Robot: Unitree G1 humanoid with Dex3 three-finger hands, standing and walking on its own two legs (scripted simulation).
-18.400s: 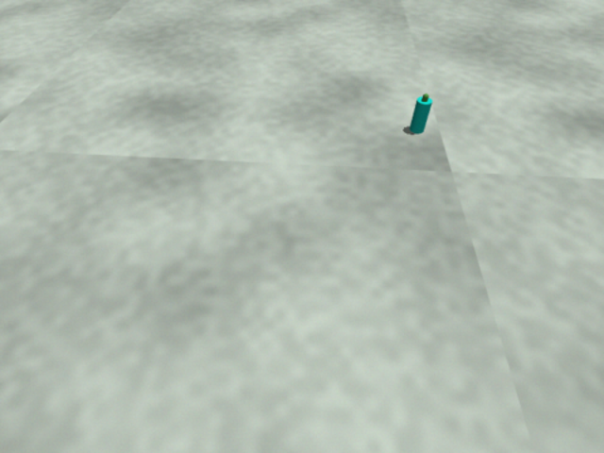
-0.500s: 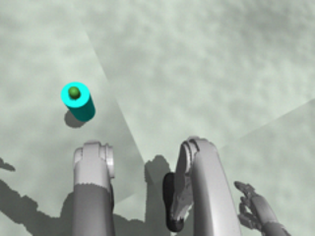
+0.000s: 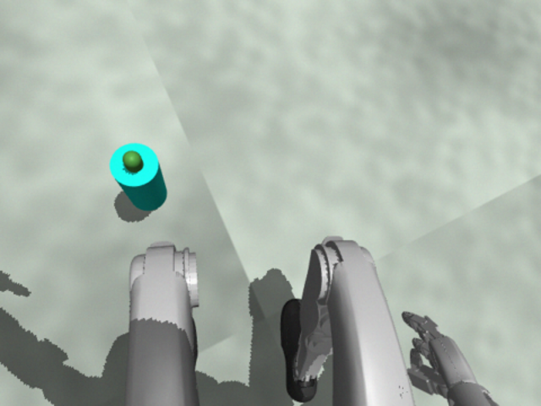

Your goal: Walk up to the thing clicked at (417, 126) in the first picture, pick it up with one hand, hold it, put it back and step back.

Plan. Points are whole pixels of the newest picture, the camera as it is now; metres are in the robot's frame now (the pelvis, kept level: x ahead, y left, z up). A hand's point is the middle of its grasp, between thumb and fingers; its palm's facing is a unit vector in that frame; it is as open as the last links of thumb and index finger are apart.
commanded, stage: go down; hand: left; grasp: from the side
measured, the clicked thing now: (141, 178) +0.47 +0.22 -0.27
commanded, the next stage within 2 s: none
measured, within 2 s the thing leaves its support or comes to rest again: neither
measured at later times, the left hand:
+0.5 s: hand out of the picture +0.39 +0.42 +0.02, palm faces +0.16 -0.99 -0.03, open 17.6 cm
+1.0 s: hand out of the picture +0.39 +0.42 +0.02, palm faces +0.17 -0.98 -0.02, open 17.6 cm
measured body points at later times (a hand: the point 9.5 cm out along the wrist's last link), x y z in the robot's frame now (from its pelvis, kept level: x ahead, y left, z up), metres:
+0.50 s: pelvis +0.00 +0.00 +0.00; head +0.21 +0.08 +0.39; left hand +0.38 +0.47 +0.02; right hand +0.16 -0.28 -0.09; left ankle +0.08 +0.12 -0.34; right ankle +0.11 -0.13 -0.34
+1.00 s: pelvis +0.00 +0.00 +0.00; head +0.21 +0.08 +0.39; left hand +0.38 +0.47 +0.03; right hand +0.16 -0.28 -0.10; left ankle +0.08 +0.12 -0.34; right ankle +0.11 -0.13 -0.34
